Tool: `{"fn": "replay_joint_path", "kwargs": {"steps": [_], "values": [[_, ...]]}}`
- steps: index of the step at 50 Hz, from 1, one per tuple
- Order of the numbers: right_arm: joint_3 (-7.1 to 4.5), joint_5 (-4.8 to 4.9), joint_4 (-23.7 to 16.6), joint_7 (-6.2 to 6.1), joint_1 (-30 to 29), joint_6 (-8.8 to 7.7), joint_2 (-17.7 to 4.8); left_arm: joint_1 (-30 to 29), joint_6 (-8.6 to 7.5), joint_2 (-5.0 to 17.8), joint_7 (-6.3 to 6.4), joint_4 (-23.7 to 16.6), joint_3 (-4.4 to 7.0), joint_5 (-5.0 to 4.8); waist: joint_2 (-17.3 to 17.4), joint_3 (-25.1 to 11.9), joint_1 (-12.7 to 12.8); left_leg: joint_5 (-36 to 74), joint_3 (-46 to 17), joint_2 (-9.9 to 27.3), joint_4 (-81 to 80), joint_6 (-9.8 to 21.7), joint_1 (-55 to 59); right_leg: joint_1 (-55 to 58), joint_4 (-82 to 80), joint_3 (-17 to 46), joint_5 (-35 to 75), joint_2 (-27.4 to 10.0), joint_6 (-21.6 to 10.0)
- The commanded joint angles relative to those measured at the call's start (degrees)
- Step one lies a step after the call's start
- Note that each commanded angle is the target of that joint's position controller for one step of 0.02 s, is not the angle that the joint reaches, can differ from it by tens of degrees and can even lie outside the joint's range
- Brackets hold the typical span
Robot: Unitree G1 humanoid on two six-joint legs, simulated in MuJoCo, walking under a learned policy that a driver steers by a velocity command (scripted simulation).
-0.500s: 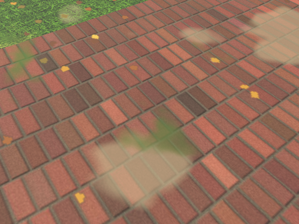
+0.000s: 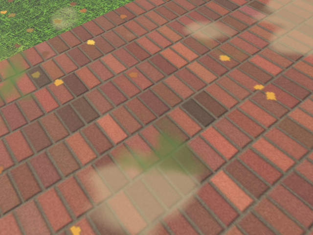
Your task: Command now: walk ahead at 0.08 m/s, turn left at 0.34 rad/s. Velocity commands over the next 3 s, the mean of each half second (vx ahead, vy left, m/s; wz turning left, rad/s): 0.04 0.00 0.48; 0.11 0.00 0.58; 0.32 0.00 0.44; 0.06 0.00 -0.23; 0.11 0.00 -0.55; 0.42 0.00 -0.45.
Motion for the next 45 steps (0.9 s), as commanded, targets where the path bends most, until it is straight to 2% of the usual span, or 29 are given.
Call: {"fn": "replay_joint_path", "kwargs": {"steps": [1, 4, 8, 10, 11, 12, 13, 14, 15, 16, 17, 18, 19, 20, 22, 25, 30, 32, 33, 34, 35, 36, 37, 38, 39, 40, 42, 45], "values": [[-0.71, -0.24, -5.2, 0.24, -0.1, 0.33, -2.7, -3.5, -0.51, 9.5, 1.38, -2.8, 2.87, -0.28, -8.8, -4.7, -0.2, 4.7, -1.1, 2.2, -4.8, 0.0, 1.3, 3.7, -7.1, 5.4, 28.1, -16.6, -10.6], [-0.76, -0.1, -7.7, 1.31, -3.0, 0.97, -2.8, -3.2, 0.53, 10.8, 1.48, -1.8, 3.41, -0.68, -7.8, -3.7, 0.9, 4.6, 0.2, 2.5, -9.2, 1.0, 1.9, 4.7, -6.9, 4.2, 24.8, -17.8, -10.9], [-1.31, 0.04, -10.9, 2.46, -5.8, 1.93, -3.5, -2.6, 1.74, 12.6, 0.85, -0.8, 4.18, -1.78, -7.7, -3.0, 1.8, 0.6, 2.7, 1.4, -14.3, 3.0, 2.6, 7.6, -2.9, 3.5, 24.9, -19.2, -9.9], [-1.64, 0.26, -12.2, 2.96, -6.1, 2.2, -3.6, -2.6, 2.07, 13.4, 0.64, -0.4, 4.52, -2.57, -8.0, -3.7, 1.5, 0.2, 4.3, 0.0, -19.0, 4.5, 4.7, 9.3, 1.2, 2.9, 27.4, -19.3, -8.2], [-1.94, 0.33, -12.4, 3.07, -5.0, 2.21, -3.8, -3.0, 2.19, 13.4, 0.62, -0.2, 4.55, -3.04, -7.7, -4.4, 0.5, 3.3, 5.5, -1.3, -23.7, 5.7, 8.1, 9.0, 4.9, 1.3, 28.6, -18.2, -6.5], [-2.67, 0.08, -12.0, 2.72, -2.3, 2.05, -5.2, -1.7, 2.12, 12.7, 0.55, 0.7, 4.45, -3.23, -6.2, -6.1, -0.9, 10.7, 5.6, -3.1, -30.0, 7.3, 14.9, 7.0, 11.3, -1.3, 29.6, -15.6, -3.8], [-4.44, -0.08, -11.7, 1.58, 2.2, 1.87, -10.5, 0.4, 1.66, 11.2, 0.4, 0.9, 4.09, -2.1, 1.2, -10.0, -1.9, 32.5, -2.5, 1.2, -32.4, 10.8, 27.2, -1.3, 23.3, -4.5, 20.8, -10.9, 1.0], [-5.66, -1.13, -12.9, 0.61, 3.2, 1.48, -17.5, -1.1, 1.09, 7.6, 0.23, -2.6, 2.59, 0.84, 16.5, -12.1, -0.9, 56.7, -25.4, 17.0, -31.4, 23.6, 39.3, -22.4, 42.5, -4.8, -21.2, -0.5, 7.1], [-4.29, -1.65, -13.4, 1.18, 4.5, 0.43, -13.1, -4.6, 0.93, 9.2, -0.07, -2.4, 2.88, 0.36, 8.9, -19.1, -4.4, 53.5, -29.1, 19.9, -33.4, 28.9, 39.1, -24.6, 51.2, 8.5, -30.6, 0.8, 7.1], [-3.64, -1.24, -13.5, 1.44, 1.7, -0.44, -11.5, -6.0, 1.21, 10.6, -0.25, -2.8, 3.29, -1.51, 5.2, -15.4, -3.4, 48.9, -23.5, 17.4, -33.9, 26.5, 36.4, -26.5, 52.7, 10.6, -27.5, -0.9, 6.3], [-3.4, -0.3, -13.3, 1.23, -1.2, -0.85, -10.0, -5.7, 1.45, 10.2, 0.12, -2.4, 3.26, -1.78, 2.3, -11.9, -1.5, 41.7, -19.5, 13.8, -34.1, 22.6, 33.3, -27.3, 49.6, 10.9, -23.0, -2.2, 5.7], [-3.02, 0.42, -13.8, 0.92, -3.8, -0.65, -8.9, -5.9, 1.72, 10.7, 0.69, -2.2, 3.45, -1.14, 0.7, -9.4, -0.5, 36.9, -17.9, 11.9, -34.9, 20.3, 30.1, -27.3, 45.7, 11.0, -19.1, -2.8, 5.7], [-2.8, 0.35, -14.3, 0.46, -5.7, -0.37, -8.8, -5.3, 2.01, 11.0, 0.95, -1.9, 3.65, -0.87, 1.7, -8.7, 0.9, 35.6, -16.3, 10.3, -35.7, 19.4, 26.2, -23.9, 43.2, 10.8, -16.1, -2.5, 5.9], [-2.92, -0.16, -14.7, 0.21, -6.5, -0.09, -9.4, -4.3, 2.15, 10.4, 0.93, -1.6, 3.47, -0.86, 2.6, -8.7, 1.7, 35.7, -15.6, 9.2, -36.2, 19.2, 24.0, -21.5, 41.2, 10.1, -14.1, -1.4, 6.4], [-3.26, -0.51, -14.9, -0.21, -6.3, 0.17, -10.1, -3.2, 2.21, 9.0, 1.0, -1.1, 3.0, -1.11, 3.2, -9.7, 1.8, 35.2, -15.3, 8.3, -36.1, 19.3, 23.4, -19.0, 35.2, 10.1, -12.4, -0.2, 7.4], [-3.67, -0.07, -14.9, -0.66, -6.0, 0.58, -10.9, -4.4, 2.28, 8.1, 1.0, -1.2, 2.47, -1.2, 4.2, -9.9, 0.8, 28.1, -16.6, 7.3, -35.7, 18.5, 21.4, -15.3, 27.2, 10.7, -9.9, 0.7, 8.0], [-3.59, -0.09, -15.5, -0.2, -6.7, 1.31, -10.6, -5.2, 1.65, 9.2, 0.06, -2.0, 2.93, -1.71, 7.0, -8.3, -0.1, 17.9, -23.1, 6.3, -35.0, 17.2, 19.1, -11.0, 18.0, 11.2, -9.2, 2.2, 6.7], [-3.39, 0.36, -16.0, -0.21, -8.0, 1.61, -10.2, -3.3, 0.93, 9.2, -0.49, -1.7, 3.22, -1.73, 7.3, -8.3, 1.3, 18.2, -24.9, 5.1, -32.8, 15.7, 18.9, -7.2, 9.9, 10.7, -5.9, 2.6, 5.4], [-3.19, 0.73, -16.2, -0.41, -8.7, 1.83, -9.6, -1.2, 0.58, 9.3, -0.67, -1.1, 3.5, -1.63, 7.0, -8.3, 2.7, 16.8, -24.7, 3.5, -31.0, 13.9, 17.5, -2.8, 2.7, 10.1, -0.3, 2.2, 4.5], [-2.66, 0.58, -16.3, -0.59, -7.3, 1.81, -7.8, 0.6, 0.48, 11.9, -0.45, -0.9, 4.3, -1.02, 3.5, -9.1, 2.4, 9.4, -22.6, 0.9, -26.7, 10.8, 13.1, 3.3, -0.6, 14.4, 3.5, -3.9, 2.2], [-1.87, 0.04, -17.0, -0.42, -4.4, 1.56, -4.8, -0.6, 0.97, 17.3, 0.08, -1.4, 5.36, -0.04, -11.6, -8.2, -1.0, -7.7, -12.3, -7.4, -15.0, 6.9, 2.7, 7.8, -2.5, 27.5, 12.3, -16.3, -4.4], [-3.01, -0.17, -17.5, -0.47, -4.8, 0.98, -8.5, -0.8, 0.91, 16.1, -0.08, -1.7, 5.1, 1.5, -18.3, -6.8, 0.3, -19.3, -7.0, -9.0, -1.3, 4.1, -2.9, 4.2, -4.6, 36.9, 17.0, -24.0, -13.1], [-4.3, -0.03, -16.2, -0.4, -3.4, 0.9, -11.9, -3.1, 0.64, 13.0, 0.16, -3.1, 4.05, 1.16, -13.0, -6.0, -0.2, -16.4, -8.6, -6.4, 7.3, 2.9, -2.9, 2.8, -4.1, 33.3, 16.6, -22.8, -13.7], [-4.63, 0.32, -14.9, -0.28, -2.4, 1.3, -12.0, -4.8, 0.72, 11.0, 0.53, -3.2, 3.58, 0.23, -10.5, -5.4, -0.9, -11.6, -7.4, -5.3, 9.8, 2.3, -3.9, 3.0, -4.3, 27.5, 8.2, -18.8, -10.7], [-4.3, 0.21, -14.4, -0.28, -2.1, 1.76, -10.4, -4.9, 0.77, 10.2, 0.89, -3.2, 3.35, -0.86, -10.3, -4.5, -0.4, -7.3, -6.4, -4.3, 10.7, 1.6, -6.3, 4.5, -5.3, 24.2, -2.2, -15.7, -8.4], [-3.77, 0.25, -14.8, 0.03, -3.2, 1.94, -8.9, -3.8, 0.78, 10.2, 1.32, -2.8, 3.2, -1.63, -11.2, -3.3, 0.8, -4.3, -5.6, -3.5, 11.1, 1.1, -9.2, 5.9, -6.7, 23.2, -7.7, -15.1, -7.9], [-2.86, 0.86, -16.2, 0.8, -6.2, 1.51, -6.8, -0.4, 0.83, 11.0, 1.91, -2.5, 3.3, -1.41, -12.0, -2.2, 3.3, -1.9, -2.6, -2.7, 8.0, 0.6, -10.9, 7.7, -9.2, 20.8, -13.1, -14.2, -7.6], [-2.09, 0.6, -18.0, 1.27, -9.7, 0.59, -5.3, 3.4, 0.26, 12.4, 1.92, -1.9, 3.88, -1.29, -11.4, -2.6, 5.9, -1.3, -1.3, -1.1, 0.6, 0.4, -11.3, 11.6, -10.6, 19.0, -13.6, -16.0, -8.1]]}}
Next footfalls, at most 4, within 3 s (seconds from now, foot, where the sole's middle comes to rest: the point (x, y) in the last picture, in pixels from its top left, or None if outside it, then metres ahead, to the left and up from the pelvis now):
0.26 left None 0.11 0.14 -0.78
0.68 right None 0.18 -0.08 -0.78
1.14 left None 0.10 0.20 -0.78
1.56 right None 0.43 0.29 -0.78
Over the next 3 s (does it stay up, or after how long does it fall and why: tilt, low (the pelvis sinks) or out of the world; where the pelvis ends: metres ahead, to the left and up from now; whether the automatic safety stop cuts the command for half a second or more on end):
stays up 0.54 0.38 0.00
